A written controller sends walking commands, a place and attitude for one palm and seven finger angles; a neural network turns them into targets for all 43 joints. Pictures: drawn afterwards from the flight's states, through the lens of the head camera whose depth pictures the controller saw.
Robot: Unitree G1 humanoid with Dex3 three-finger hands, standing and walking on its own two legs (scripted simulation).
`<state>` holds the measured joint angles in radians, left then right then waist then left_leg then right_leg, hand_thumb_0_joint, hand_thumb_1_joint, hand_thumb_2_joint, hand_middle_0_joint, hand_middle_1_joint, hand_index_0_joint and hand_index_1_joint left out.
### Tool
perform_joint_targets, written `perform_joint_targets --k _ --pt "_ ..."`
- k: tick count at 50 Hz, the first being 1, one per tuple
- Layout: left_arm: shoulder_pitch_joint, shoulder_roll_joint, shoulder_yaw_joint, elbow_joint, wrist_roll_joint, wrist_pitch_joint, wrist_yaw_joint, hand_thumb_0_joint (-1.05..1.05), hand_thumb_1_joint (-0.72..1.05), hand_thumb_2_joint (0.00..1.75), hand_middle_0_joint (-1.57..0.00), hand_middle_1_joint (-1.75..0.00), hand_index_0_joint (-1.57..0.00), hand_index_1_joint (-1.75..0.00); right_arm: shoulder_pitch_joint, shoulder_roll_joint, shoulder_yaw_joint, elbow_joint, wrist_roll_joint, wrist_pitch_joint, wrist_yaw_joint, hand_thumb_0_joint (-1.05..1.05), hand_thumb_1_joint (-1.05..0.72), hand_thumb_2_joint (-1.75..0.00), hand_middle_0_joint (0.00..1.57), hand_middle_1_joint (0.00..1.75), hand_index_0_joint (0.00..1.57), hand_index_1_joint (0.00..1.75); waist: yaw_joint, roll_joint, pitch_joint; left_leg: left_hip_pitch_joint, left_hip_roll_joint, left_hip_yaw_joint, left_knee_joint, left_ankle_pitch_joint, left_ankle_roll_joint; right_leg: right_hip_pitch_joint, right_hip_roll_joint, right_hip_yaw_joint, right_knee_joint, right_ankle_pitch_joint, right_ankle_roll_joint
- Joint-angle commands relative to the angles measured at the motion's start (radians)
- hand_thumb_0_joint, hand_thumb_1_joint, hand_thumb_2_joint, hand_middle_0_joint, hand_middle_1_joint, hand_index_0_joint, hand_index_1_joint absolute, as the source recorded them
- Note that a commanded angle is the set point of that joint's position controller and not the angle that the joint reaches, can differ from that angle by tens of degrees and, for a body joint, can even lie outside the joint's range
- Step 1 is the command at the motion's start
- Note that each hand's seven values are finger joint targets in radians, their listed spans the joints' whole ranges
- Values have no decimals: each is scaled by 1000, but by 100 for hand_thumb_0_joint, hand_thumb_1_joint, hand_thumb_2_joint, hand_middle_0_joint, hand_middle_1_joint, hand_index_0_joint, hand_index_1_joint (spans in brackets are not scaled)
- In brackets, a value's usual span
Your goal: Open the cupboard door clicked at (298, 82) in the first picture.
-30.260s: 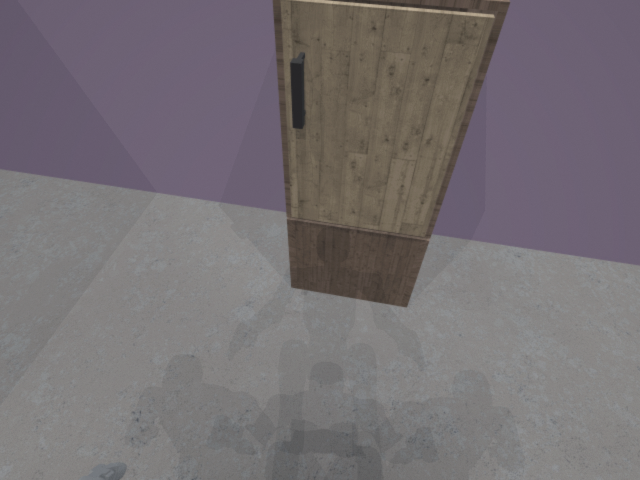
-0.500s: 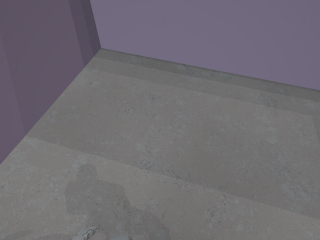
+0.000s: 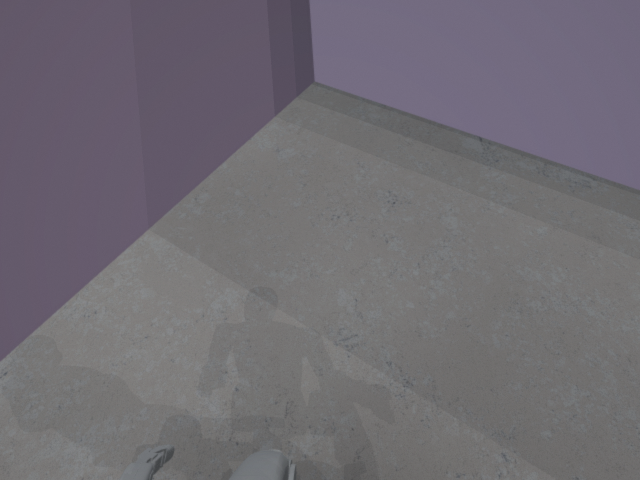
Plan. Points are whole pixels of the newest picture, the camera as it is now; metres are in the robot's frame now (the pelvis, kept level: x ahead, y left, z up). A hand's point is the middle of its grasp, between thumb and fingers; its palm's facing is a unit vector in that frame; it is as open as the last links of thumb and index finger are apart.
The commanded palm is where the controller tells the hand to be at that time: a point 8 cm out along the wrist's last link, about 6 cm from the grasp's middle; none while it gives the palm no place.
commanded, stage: turn to face it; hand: left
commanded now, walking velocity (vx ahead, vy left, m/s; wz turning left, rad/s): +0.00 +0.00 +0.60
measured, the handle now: out of the picture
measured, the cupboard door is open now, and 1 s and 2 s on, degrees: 45 45 45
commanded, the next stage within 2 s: none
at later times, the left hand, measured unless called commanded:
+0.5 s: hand out of the picture +0.04 +0.22 -0.16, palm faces +0.34 -0.90 -0.27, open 7.4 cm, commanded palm none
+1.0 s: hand out of the picture -0.02 +0.18 -0.18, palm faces +0.60 -0.76 -0.24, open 7.4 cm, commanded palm none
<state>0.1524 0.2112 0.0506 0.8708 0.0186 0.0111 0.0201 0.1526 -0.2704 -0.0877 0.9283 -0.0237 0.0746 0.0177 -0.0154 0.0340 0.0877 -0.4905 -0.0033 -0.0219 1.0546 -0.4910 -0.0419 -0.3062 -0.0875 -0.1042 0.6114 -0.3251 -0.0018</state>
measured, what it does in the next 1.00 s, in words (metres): steps on the spot, turning left: left foot, then right foot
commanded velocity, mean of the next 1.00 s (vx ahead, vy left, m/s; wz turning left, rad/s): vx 0.00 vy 0.00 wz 0.60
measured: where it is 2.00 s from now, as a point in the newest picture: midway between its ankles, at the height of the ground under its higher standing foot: outside the picture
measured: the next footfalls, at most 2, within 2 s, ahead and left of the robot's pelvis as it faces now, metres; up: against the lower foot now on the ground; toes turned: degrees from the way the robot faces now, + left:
left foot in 0.26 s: +0.04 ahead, +0.12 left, +0.00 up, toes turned +16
right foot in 0.60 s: +0.13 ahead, -0.14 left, +0.00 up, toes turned +19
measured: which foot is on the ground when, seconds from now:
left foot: up 0.00-0.24, down 0.26-0.58, up 0.60-0.88, down 0.90-1.00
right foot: down 0.00-0.24, up 0.26-0.58, down 0.60-0.88, up 0.90-1.00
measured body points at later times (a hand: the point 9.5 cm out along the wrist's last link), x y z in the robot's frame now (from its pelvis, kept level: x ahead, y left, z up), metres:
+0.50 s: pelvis +0.03 -0.01 +0.00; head +0.08 +0.01 +0.45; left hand +0.02 +0.27 -0.14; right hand +0.20 -0.22 -0.14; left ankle +0.00 +0.11 -0.73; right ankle +0.07 -0.16 -0.68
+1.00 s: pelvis +0.05 -0.03 -0.01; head +0.08 +0.02 +0.44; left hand -0.05 +0.22 -0.16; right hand +0.28 -0.18 -0.13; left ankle -0.01 +0.07 -0.73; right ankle +0.10 -0.16 -0.68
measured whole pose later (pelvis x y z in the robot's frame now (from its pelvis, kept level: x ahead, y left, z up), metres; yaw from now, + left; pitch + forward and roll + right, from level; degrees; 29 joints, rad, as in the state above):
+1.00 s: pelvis +0.05 -0.03 -0.01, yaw +37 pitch +1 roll +0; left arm 0.18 0.25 0.07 0.91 0.01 0.07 0.01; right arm 0.14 -0.23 -0.05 0.88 -0.03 0.03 0.02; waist -0.01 -0.05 0.11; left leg -0.35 0.00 0.03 0.64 -0.31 0.02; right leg -0.44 -0.11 -0.06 1.04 -0.53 0.08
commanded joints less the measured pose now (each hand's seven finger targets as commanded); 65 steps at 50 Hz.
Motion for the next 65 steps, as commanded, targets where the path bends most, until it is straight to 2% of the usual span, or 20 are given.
perform_joint_targets --k 1,7,10,11,12,14,18,27,29,30,32,42,43,44,45,56,57,59,62,65 --pt "56 149 29 -48 4 -28 13 0 90 90 -20 -30 -20 -30 -46 -35 -1 -97 9 -21 7 0 -90 -90 20 30 20 30 12 -276 -110 -89 46 52 63 24 -32 213 -230 90 -226 651 -97" --pt "145 208 50 -3 10 -29 11 0 90 90 -20 -30 -20 -30 -114 -4 21 -118 17 -36 15 0 -90 -90 20 30 20 30 61 -243 -165 42 14 147 -331 46 -15 340 -266 36 -131 810 -98" --pt "107 218 60 -12 -2 -25 4 0 90 90 -20 -30 -20 -30 -32 -45 12 -105 11 -41 9 0 -90 -90 20 30 20 30 4 -221 -176 232 3 164 -529 224 12 231 -257 -37 -20 724 -42" --pt "89 206 57 -23 -8 -21 0 0 90 90 -20 -30 -20 -30 33 -94 -1 -89 5 -45 7 0 -90 -90 20 30 20 30 -36 -119 -203 409 58 109 -606 409 44 90 -238 -67 104 580 5" --pt "81 143 45 -58 -13 -15 -7 0 90 90 -20 -30 -20 -30 107 -206 -30 -87 -3 -52 3 0 -90 -90 20 30 20 30 -73 191 -248 592 332 -255 -633 752 173 -187 -93 -107 343 -29 85" --pt "-31 139 33 -102 1 12 5 0 90 90 -20 -30 -20 -30 161 -253 -41 -65 1 -46 -16 0 -90 -90 20 30 20 30 -101 149 -215 504 439 -374 -671 775 301 -327 -39 71 579 -318 92" --pt "23 123 41 -40 -1 21 -12 0 90 90 -20 -30 -20 -30 -5 -171 -19 -102 0 -57 -32 0 -90 -90 20 30 20 30 -2 132 -143 340 255 -189 -683 621 196 -248 -21 98 521 -108 96" --pt "105 126 41 -41 -7 3 -8 0 90 90 -20 -30 -20 -30 -56 -171 -35 -110 2 -40 -21 0 -90 -90 20 30 20 30 48 118 -138 128 169 -231 -601 437 140 135 73 45 -60 45 67" --pt "155 269 71 -40 14 -15 10 0 90 90 -20 -30 -20 -30 -46 -54 -18 -148 15 -38 -10 0 -90 -90 20 30 20 30 77 -322 -133 -137 -57 -6 -248 -12 6 298 -306 446 -357 57 -67" --pt "134 287 63 -55 9 -12 9 0 90 90 -20 -30 -20 -30 -53 -77 -19 -156 8 -38 -3 0 -90 -90 20 30 20 30 79 -319 -133 -96 -30 -11 3 -136 10 168 -417 468 -375 94 -154" --pt "46 200 52 -74 5 -14 21 0 90 90 -20 -30 -20 -30 -36 -70 -24 -126 7 -27 -3 0 -90 -90 20 30 20 30 22 -306 -135 -118 28 -23 177 -38 -1 170 -315 326 -291 304 -149" --pt "90 224 59 -33 0 -16 4 0 90 90 -20 -30 -20 -30 -15 -42 8 -99 13 -42 13 0 -90 -90 20 30 20 30 17 -218 -156 216 -2 141 -525 208 2 203 -240 3 -33 604 -35" --pt "74 209 59 -48 -8 -11 1 0 90 90 -20 -30 -20 -30 49 -89 -6 -86 9 -48 11 0 -90 -90 20 30 20 30 -25 -112 -190 370 49 82 -610 382 31 82 -224 -30 85 485 9" --pt "69 143 49 -84 -14 -4 -5 0 90 90 -20 -30 -20 -30 127 -203 -35 -81 -2 -57 4 0 -90 -90 20 30 20 30 -62 201 -233 537 319 -290 -637 741 165 -182 -84 -84 316 -29 92" --pt "-2 118 29 -123 -7 4 -2 0 90 90 -20 -30 -20 -30 191 -257 -46 -61 -1 -49 -6 0 -90 -90 20 30 20 30 -94 250 -219 521 448 -408 -667 897 292 -288 -30 11 478 -374 96" --pt "98 109 42 -40 -7 9 -11 0 90 90 -20 -30 -20 -30 -51 -173 -35 -113 -3 -37 -23 0 -90 -90 20 30 20 30 34 125 -134 125 178 -246 -639 348 153 100 75 34 2 -4 60" --pt "136 138 49 -34 -4 2 -7 0 90 90 -20 -30 -20 -30 -68 -153 -33 -122 4 -35 -19 0 -90 -90 20 30 20 30 58 59 -127 53 135 -219 -586 270 119 190 48 60 -130 46 51" --pt "149 276 71 -52 16 -9 7 0 90 90 -20 -30 -20 -30 -82 -58 -18 -163 12 -33 -6 0 -90 -90 20 30 20 30 86 -348 -94 -131 -69 6 -118 -101 5 189 -380 506 -421 -68 -126" --pt "7 184 46 -89 6 -8 15 0 90 90 -20 -30 -20 -30 -37 -76 -27 -121 3 -16 7 0 -90 -90 20 30 20 30 3 -300 -77 -80 32 -20 176 13 5 53 -284 280 -346 68 -128" --pt "49 171 41 -72 10 -19 13 0 90 90 -20 -30 -20 -30 -70 -28 -3 -116 11 -23 14 0 -90 -90 20 30 20 30 24 -250 -99 -27 32 62 -67 -3 -21 176 -243 103 -236 492 -111"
